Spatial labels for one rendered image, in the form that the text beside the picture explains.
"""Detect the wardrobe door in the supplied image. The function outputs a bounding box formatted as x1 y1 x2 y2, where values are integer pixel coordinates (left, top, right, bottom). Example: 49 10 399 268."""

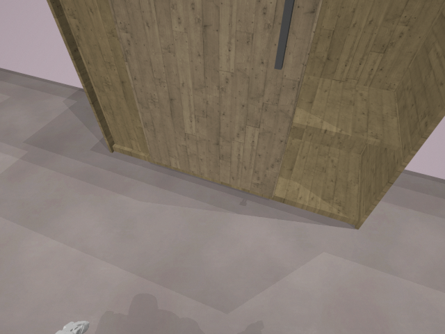
59 0 149 154
108 0 323 197

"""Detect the handle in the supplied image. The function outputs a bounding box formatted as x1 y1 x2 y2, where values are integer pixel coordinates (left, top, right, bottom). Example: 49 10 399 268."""
274 0 295 70

